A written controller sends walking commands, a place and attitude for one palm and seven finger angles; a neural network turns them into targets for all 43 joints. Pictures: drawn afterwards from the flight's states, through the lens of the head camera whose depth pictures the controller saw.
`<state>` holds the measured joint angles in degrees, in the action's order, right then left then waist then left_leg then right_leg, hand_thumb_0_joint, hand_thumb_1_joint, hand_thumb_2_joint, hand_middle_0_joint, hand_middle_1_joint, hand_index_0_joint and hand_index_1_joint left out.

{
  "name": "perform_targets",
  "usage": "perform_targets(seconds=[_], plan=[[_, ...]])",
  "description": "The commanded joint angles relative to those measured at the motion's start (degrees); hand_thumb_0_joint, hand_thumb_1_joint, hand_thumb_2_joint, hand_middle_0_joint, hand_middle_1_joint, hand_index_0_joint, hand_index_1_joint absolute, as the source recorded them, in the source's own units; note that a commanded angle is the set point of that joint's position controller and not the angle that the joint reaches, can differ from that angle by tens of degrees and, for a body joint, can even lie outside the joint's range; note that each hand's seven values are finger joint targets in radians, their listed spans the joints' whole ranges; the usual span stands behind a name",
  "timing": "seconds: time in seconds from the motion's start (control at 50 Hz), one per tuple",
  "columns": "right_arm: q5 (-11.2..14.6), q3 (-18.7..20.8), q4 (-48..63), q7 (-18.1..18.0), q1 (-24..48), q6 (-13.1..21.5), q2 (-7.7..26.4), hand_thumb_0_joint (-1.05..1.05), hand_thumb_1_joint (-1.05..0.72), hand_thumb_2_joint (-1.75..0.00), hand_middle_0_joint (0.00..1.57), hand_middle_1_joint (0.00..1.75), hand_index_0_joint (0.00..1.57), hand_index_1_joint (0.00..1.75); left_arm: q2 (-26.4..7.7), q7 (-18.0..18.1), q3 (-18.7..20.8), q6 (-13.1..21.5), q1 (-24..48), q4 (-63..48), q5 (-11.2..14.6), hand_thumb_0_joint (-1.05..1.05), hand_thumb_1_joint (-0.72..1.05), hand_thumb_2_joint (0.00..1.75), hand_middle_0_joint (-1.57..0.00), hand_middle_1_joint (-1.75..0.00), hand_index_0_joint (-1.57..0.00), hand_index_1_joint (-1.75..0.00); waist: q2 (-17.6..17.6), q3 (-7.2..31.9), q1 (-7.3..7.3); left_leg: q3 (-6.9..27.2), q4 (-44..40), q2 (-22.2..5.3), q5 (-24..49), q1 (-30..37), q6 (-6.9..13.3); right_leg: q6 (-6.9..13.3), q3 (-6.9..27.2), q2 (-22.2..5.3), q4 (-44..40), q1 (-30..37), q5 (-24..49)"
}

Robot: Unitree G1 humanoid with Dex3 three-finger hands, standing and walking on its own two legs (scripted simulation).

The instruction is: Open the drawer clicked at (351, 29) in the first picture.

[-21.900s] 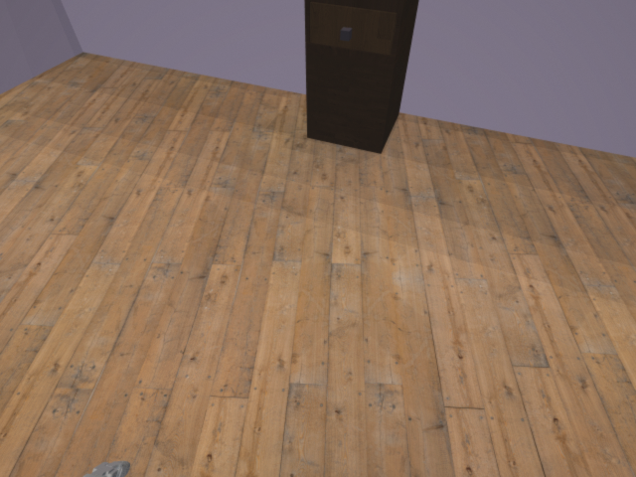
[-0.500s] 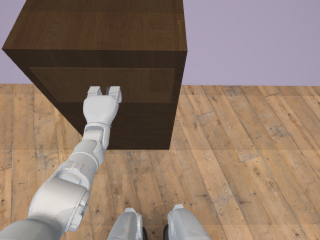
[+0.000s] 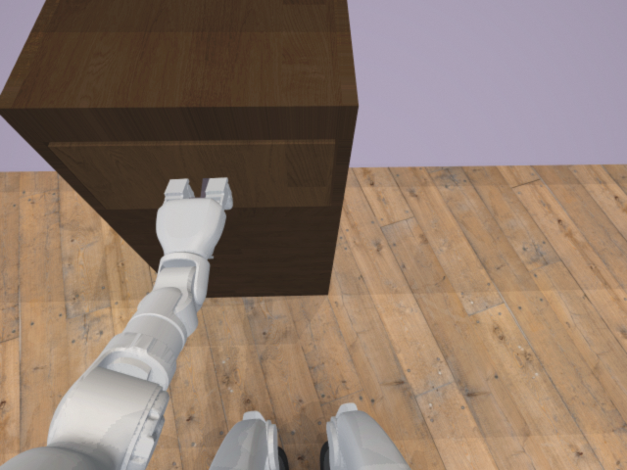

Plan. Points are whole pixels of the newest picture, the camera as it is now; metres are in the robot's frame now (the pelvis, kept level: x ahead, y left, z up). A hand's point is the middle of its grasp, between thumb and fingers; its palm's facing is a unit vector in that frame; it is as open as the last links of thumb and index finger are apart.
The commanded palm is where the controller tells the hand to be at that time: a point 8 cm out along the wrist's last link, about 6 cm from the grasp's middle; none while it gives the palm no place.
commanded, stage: pull the drawer open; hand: left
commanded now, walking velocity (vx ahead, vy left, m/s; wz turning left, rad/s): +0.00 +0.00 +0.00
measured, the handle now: (204, 203) +0.50 +0.13 -0.05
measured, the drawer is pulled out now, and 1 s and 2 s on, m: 0.00 0.12 0.23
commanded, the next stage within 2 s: none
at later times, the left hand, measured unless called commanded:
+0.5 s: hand (200, 276) +0.39 +0.14 -0.07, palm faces -0.06 -0.09 -0.99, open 7.6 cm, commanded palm +0.34 +0.15 -0.01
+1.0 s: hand (196, 318) +0.33 +0.14 -0.06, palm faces -0.07 -0.10 -0.99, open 7.6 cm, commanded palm +0.28 +0.15 -0.01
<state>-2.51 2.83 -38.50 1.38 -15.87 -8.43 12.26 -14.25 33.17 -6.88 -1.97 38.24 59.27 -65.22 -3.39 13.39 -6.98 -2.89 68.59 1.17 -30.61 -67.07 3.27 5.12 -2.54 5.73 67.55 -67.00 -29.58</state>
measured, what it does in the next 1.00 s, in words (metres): stands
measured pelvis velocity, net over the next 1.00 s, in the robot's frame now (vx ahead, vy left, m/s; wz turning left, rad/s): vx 0.03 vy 0.00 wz -0.01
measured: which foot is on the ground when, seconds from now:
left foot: down 0.00-1.00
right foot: down 0.00-1.00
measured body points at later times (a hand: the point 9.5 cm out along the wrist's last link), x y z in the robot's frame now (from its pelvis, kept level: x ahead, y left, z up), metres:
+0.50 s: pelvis +0.03 +0.00 +0.02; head +0.15 -0.01 +0.45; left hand +0.38 +0.14 -0.01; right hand +0.15 -0.25 -0.12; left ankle +0.00 +0.09 -0.63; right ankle +0.01 -0.07 -0.63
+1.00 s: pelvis +0.03 +0.00 +0.01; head +0.13 -0.02 +0.45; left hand +0.32 +0.14 -0.01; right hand +0.18 -0.24 -0.12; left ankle +0.00 +0.09 -0.63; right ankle +0.01 -0.07 -0.63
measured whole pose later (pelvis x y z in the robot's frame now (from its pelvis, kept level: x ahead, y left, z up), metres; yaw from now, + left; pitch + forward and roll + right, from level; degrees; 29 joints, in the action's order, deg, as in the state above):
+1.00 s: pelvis +0.03 +0.00 +0.01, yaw +0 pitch +25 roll +1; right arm -2.8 1.7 -31.9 3.2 -9.7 -10.5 11.8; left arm -9.5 35.7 -12.7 -3.4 2.0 28.5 -68.4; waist -2.0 14.5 -1.7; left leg -2.3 65.8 2.3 -33.3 -57.2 2.7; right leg 5.3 -1.0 6.0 65.7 -57.8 -32.5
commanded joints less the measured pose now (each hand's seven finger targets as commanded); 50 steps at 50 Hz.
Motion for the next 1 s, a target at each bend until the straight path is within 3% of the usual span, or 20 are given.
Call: perform_targets(seconds=[0.0, 0.04, 0.08, 0.14, 0.2, 0.26, 0.28, 0.32, 0.4, 0.46, 0.54, 0.58, 0.64, 0.86, 0.9, 0.98], plan=[[-0.13, 3.01, 4.81, -0.26, -5.54, 0.93, 7.42, 0.0, -0.9, -0.9, 0.2, 0.3, 0.2, 0.3, -6.38, 2.95, 2.73, 1.52, 4.24, -12.05, 0.44, 0.0, 0.9, 0.9, -0.4, -1.35, -0.4, -1.35, 2.83, 29.93, 3.83, 2.69, -5.71, 1.27, 24.21, 15.46, -0.09, -2.84, 6.2, -2.95, -8.14, 27.86, 35.92], [-0.12, 3.12, 5.06, -0.13, -4.84, 0.76, 7.4, 0.0, -0.9, -0.9, 0.2, 0.3, 0.2, 0.3, -4.99, 3.45, 1.92, 1.45, 1.35, -13.58, 0.12, 0.0, 0.9, 0.9, -0.4, -1.35, -0.4, -1.35, 3.87, 27.63, 3.74, 2.56, -6.04, 1.29, 23.9, 15.37, -0.15, -2.88, 6.5, -3.04, -8.89, 27.66, 36.81], [-0.23, 3.26, 5.1, 0.16, -4.4, 0.71, 7.24, 0.0, -0.9, -0.9, 0.2, 0.3, 0.2, 0.3, -4.6, 4.09, 2.08, 1.39, -0.85, -15.42, -0.27, 0.0, 0.9, 0.9, -0.4, -1.35, -0.4, -1.35, 3.62, 28.29, 4.25, 2.7, -6.07, 1.34, 25.25, 16.02, -0.24, -2.7, 6.42, -3.07, -8.4, 28.17, 38.32], [-0.37, 3.47, 4.96, 0.36, -3.92, 0.33, 7.29, 0.0, -0.9, -0.9, 0.2, 0.3, 0.2, 0.3, -3.0, 5.11, 0.74, 0.56, -2.72, -16.92, -1.2, 0.0, 0.9, 0.9, -0.4, -1.35, -0.4, -1.35, 4.75, 26.54, 3.66, 2.78, -6.01, 1.21, 25.79, 17.04, -0.28, -2.8, 6.35, -3.1, -8.79, 27.07, 39.05], [-0.57, 3.69, 5.4, 0.64, -3.41, -0.07, 7.12, 0.0, -0.9, -0.9, 0.2, 0.3, 0.2, 0.3, -2.66, 5.85, 0.82, -0.25, -5.84, -19.96, -1.75, 0.0, 0.9, 0.9, -0.4, -1.35, -0.4, -1.35, 4.05, 27.94, 4.31, 2.85, -5.78, 1.12, 29.23, 19.52, -0.36, -2.76, 6.08, -3.21, -8.33, 27.57, 41.69], [-0.45, 3.53, 6.06, 0.66, -2.62, -0.51, 7.05, 0.0, -0.9, -0.9, 0.2, 0.3, 0.2, 0.3, -1.72, 6.03, 0.01, -1.31, -8.67, -20.94, -1.96, 0.0, 0.9, 0.9, -0.4, -1.35, -0.4, -1.35, 4.4, 25.71, 4.52, 2.89, -6.12, 1.23, 29.12, 19.72, -0.45, -2.67, 5.98, -3.15, -8.77, 27.43, 41.63], [-0.44, 3.47, 6.25, 0.79, -2.21, -0.48, 7.04, 0.0, -0.9, -0.9, 0.2, 0.3, 0.2, 0.3, -1.97, 6.02, 0.28, -1.52, -9.09, -21.97, -1.82, 0.0, 0.9, 0.9, -0.4, -1.35, -0.4, -1.35, 3.07, 26.04, 4.82, 3.28, -6.22, 1.12, 30.85, 20.96, -0.49, -2.39, 5.64, -3.04, -8.49, 26.72, 41.06], [-0.34, 3.48, 6.89, 0.79, -1.91, -0.85, 7.0, 0.0, -0.9, -0.9, 0.2, 0.3, 0.2, 0.3, -1.43, 6.08, -0.25, -1.95, -11.6, -23.24, -2.03, 0.0, 0.9, 0.9, -0.4, -1.35, -0.4, -1.35, 4.29, 26.43, 5.0, 3.28, -6.07, 0.96, 32.82, 22.33, -0.46, -2.62, 5.49, -3.03, -8.43, 27.25, 42.37], [-0.06, 3.19, 8.56, 1.13, -0.31, -1.14, 6.86, 0.0, -0.9, -0.9, 0.2, 0.3, 0.2, 0.3, -0.13, 5.6, -1.71, -2.27, -17.04, -27.32, -1.71, 0.0, 0.9, 0.9, -0.4, -1.35, -0.4, -1.35, 3.15, 26.48, 5.77, 3.82, -6.43, 0.69, 36.09, 25.04, -0.59, -2.65, 5.45, -3.02, -8.47, 27.16, 42.83], [0.1, 2.87, 9.54, 1.27, 0.8, -1.27, 6.76, 0.0, -0.9, -0.9, 0.2, 0.3, 0.2, 0.3, 1.01, 5.46, -2.97, -2.51, -19.68, -28.83, -1.51, 0.0, 0.9, 0.9, -0.4, -1.35, -0.4, -1.35, 4.0, 23.99, 5.67, 3.53, -6.84, 0.95, 32.18, 23.87, -0.57, -2.47, 5.53, -2.95, -9.35, 27.49, 41.05], [-0.05, 2.6, 10.24, 1.17, 1.86, -1.22, 6.72, 0.0, -0.9, -0.9, 0.2, 0.3, 0.2, 0.3, 0.87, 5.89, -3.05, -2.28, -22.49, -31.03, -2.33, 0.0, 0.9, 0.9, -0.4, -1.35, -0.4, -1.35, 4.08, 24.47, 6.03, 4.06, -6.48, 0.91, 33.77, 24.58, -0.63, -2.41, 5.71, -2.93, -8.52, 26.97, 41.45], [-0.05, 2.56, 10.84, 1.49, 2.31, -1.14, 6.64, 0.0, -0.9, -0.9, 0.2, 0.3, 0.2, 0.3, 2.45, 5.67, -4.56, -2.41, -25.15, -32.56, -2.15, 0.0, 0.9, 0.9, -0.4, -1.35, -0.4, -1.35, 3.45, 23.89, 6.13, 4.6, -6.57, 0.66, 35.95, 26.07, -0.61, -2.25, 5.21, -2.86, -8.57, 26.18, 41.03], [-0.06, 2.37, 11.22, 1.56, 3.19, -1.35, 6.58, 0.0, -0.9, -0.9, 0.2, 0.3, 0.2, 0.3, 2.69, 5.55, -5.21, -2.32, -25.97, -34.61, -2.24, 0.0, 0.9, 0.9, -0.4, -1.35, -0.4, -1.35, 4.08, 23.58, 6.03, 4.31, -6.52, 0.83, 33.15, 25.53, -0.56, -2.35, 5.51, -2.88, -8.89, 26.48, 39.99], [-0.2, 1.45, 12.94, 1.28, 5.23, -0.22, 6.03, 0.0, -0.9, -0.9, 0.2, 0.3, 0.2, 0.3, 0.52, 5.89, -2.89, -1.19, -35.85, -38.5, -2.32, 0.0, 0.9, 0.9, -0.4, -1.35, -0.4, -1.35, 5.5, 21.55, 7.33, 4.08, -6.55, 1.73, 28.17, 21.8, -0.95, -2.11, 7.26, -3.19, -8.25, 28.98, 41.78], [-0.24, 1.43, 13.22, 1.44, 5.85, -0.16, 6.05, 0.0, -0.9, -0.9, 0.2, 0.3, 0.2, 0.3, 1.11, 5.94, -3.79, -1.06, -36.77, -40.39, -2.69, 0.0, 0.9, 0.9, -0.4, -1.35, -0.4, -1.35, 3.83, 21.76, 7.38, 4.17, -6.48, 1.61, 29.36, 22.93, -0.98, -1.97, 7.13, -3.2, -8.08, 27.98, 41.18], [-0.33, 1.22, 14.17, 1.62, 6.76, 0.33, 5.78, 0.0, -0.9, -0.9, 0.2, 0.3, 0.2, 0.3, 0.61, 5.57, -2.88, -0.51, -43.04, -42.34, -1.88, 0.0, 0.9, 0.9, -0.4, -1.35, -0.4, -1.35, 5.53, 20.99, 7.96, 4.04, -6.55, 1.91, 27.9, 21.8, -1.08, -2.06, 7.94, -3.39, -8.4, 29.77, 43.08]])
